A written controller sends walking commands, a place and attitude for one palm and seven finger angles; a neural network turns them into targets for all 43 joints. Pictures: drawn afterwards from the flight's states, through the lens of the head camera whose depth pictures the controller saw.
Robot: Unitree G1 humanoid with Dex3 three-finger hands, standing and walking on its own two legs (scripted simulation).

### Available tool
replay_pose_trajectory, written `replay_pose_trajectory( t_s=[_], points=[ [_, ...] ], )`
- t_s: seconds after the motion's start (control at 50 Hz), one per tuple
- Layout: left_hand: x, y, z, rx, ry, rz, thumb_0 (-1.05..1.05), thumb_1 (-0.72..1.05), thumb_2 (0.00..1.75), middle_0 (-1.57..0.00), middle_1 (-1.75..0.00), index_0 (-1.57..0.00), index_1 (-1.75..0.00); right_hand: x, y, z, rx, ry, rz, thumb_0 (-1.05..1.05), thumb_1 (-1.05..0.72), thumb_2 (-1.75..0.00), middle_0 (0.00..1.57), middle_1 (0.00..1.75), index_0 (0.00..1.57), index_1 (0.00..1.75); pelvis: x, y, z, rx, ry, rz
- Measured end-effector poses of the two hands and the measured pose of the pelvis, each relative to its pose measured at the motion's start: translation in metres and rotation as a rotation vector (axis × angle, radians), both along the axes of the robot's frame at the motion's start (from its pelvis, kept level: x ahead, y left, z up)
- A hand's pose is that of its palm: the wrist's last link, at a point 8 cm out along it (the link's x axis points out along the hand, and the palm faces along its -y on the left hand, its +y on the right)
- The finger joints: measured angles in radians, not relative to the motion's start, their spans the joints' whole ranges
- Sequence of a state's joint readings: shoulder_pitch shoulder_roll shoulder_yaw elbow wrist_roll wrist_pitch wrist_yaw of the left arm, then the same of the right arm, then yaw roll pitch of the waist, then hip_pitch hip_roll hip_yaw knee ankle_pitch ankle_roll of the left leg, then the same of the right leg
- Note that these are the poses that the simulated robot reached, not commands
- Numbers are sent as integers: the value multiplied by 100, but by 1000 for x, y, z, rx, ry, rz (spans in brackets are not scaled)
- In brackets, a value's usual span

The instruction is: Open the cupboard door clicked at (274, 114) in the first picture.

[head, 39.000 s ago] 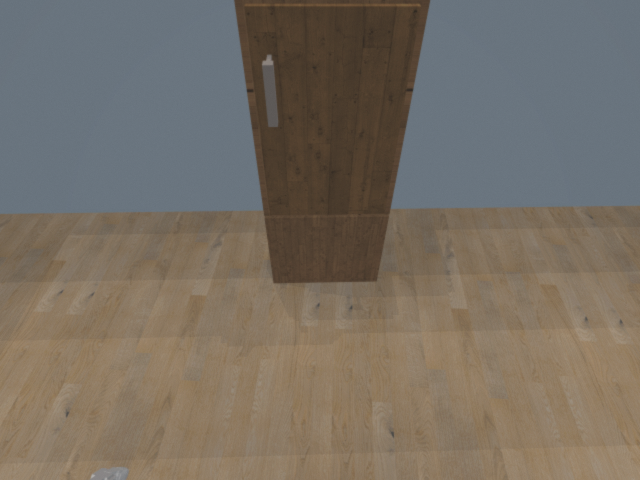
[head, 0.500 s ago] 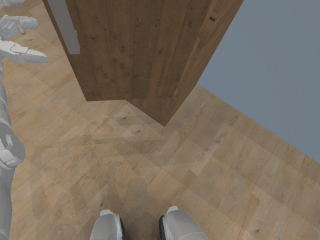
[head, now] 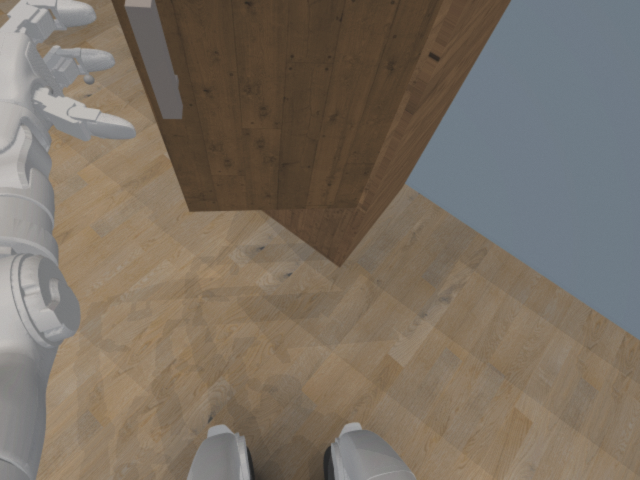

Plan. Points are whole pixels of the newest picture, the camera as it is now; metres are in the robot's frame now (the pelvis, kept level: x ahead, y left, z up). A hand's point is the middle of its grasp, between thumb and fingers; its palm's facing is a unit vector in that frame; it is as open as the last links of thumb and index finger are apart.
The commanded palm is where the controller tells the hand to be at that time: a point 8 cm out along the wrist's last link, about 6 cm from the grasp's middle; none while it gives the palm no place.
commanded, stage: move the hooked fingers beside the handle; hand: left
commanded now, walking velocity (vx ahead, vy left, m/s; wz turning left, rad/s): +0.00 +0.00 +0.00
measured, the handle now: (160, 50) +0.60 +0.12 +0.11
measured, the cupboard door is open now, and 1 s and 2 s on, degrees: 42 42 42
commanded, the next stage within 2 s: slide the fingers in behind the handle in 0.04 s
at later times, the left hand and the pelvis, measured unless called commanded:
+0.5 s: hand (107, 80) +0.55 +0.18 +0.11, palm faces -0.04 -1.00 +0.00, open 14.0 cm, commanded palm +0.54 +0.21 +0.11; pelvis -0.01 -0.01 +0.00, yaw +0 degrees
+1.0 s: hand (148, 81) +0.55 +0.13 +0.11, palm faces -0.06 -1.00 +0.00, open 14.1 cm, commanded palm +0.53 +0.17 +0.11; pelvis +0.00 -0.01 +0.00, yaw +1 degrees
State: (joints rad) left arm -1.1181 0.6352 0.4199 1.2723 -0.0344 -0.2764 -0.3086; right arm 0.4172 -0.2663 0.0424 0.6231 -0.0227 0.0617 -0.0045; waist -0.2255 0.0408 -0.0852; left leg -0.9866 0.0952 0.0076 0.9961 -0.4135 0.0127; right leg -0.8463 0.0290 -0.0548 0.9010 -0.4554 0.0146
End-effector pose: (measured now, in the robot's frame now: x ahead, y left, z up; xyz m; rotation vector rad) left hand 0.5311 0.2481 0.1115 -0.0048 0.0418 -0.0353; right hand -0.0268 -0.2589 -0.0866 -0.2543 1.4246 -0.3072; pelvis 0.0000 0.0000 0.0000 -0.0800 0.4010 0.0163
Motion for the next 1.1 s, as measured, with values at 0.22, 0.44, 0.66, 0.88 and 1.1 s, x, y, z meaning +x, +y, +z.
replay_pose_trajectory(
  t_s=[0.22, 0.44, 0.66, 0.88, 1.1],
  points=[
    [-5, 2, 2, 19, 14, 16, -1, -50, 30, -30, -120, -30, -120, -24, -5, -1, 2, 36, -26, 0, -90, -90, 20, 30, 20, 30, -8, -8, -2, 2, -5, 0],
    [3, -12, -3, -4, 19, -1, -1, -50, 30, -30, -120, -30, -120, -40, -11, 4, -20, 69, -36, 0, -90, -90, 20, 30, 20, 30, -11, -10, -4, -1, 12, -2],
    [3, -24, -5, 3, 8, 10, -1, -50, 30, -30, -120, -29, -121, -35, -2, 2, 18, 64, -42, 0, -90, -90, 20, 30, 20, 30, -5, -8, -1, 5, 9, -7],
    [-4, -38, -1, 12, 4, 0, -1, -50, 30, -30, -120, -27, -120, -11, -1, -4, 46, 12, -7, 0, -90, -90, 20, 30, 20, 30, 0, -8, 2, 8, -9, 9],
    [-4, -73, 0, 8, -9, -14, -1, -50, 30, -30, -120, -29, -120, -1, -7, -8, 54, -31, 2, 0, -90, -90, 20, 30, 20, 30, -2, -10, 0, 19, -16, 3]
  ],
)
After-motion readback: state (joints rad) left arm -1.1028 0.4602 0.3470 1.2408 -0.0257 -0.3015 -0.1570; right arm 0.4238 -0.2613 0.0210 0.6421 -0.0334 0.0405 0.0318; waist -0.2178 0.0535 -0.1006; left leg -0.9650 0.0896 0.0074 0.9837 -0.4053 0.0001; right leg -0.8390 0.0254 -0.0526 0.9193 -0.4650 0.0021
